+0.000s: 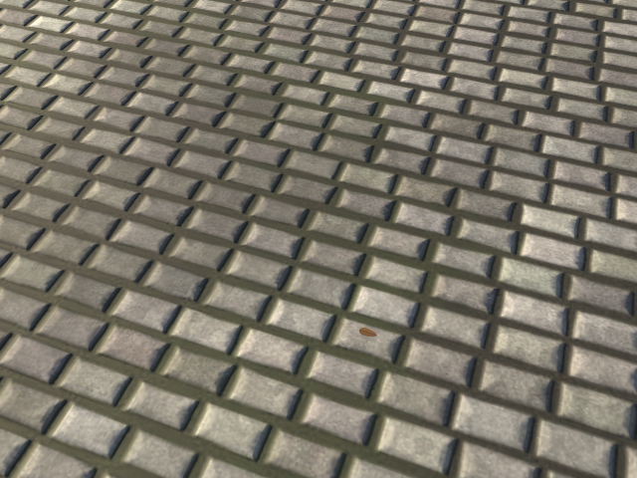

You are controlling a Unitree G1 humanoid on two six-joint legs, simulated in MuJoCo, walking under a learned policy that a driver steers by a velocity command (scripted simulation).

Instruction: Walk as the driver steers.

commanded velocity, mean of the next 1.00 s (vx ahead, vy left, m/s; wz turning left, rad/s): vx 0.50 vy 0.00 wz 0.09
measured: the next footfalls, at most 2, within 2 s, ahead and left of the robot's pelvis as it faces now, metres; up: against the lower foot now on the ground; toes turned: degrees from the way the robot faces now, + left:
left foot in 0.30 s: +0.34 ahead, +0.12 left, +0.00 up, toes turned +1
right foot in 0.82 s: +0.61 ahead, -0.08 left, +0.00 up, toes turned +3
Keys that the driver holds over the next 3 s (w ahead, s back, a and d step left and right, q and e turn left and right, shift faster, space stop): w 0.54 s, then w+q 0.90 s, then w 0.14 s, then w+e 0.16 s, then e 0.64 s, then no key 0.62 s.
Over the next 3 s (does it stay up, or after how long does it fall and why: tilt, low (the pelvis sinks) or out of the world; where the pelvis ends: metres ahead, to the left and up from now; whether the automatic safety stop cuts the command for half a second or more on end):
stays up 1.06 0.28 0.00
